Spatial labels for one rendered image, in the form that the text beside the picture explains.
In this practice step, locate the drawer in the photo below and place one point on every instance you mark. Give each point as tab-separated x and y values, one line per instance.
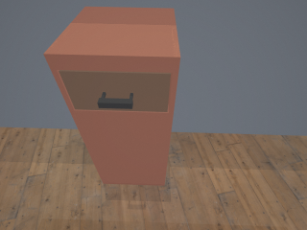
150	89

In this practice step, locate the cabinet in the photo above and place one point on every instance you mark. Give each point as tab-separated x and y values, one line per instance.
126	147

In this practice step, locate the handle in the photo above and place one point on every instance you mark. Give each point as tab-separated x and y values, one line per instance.
116	103

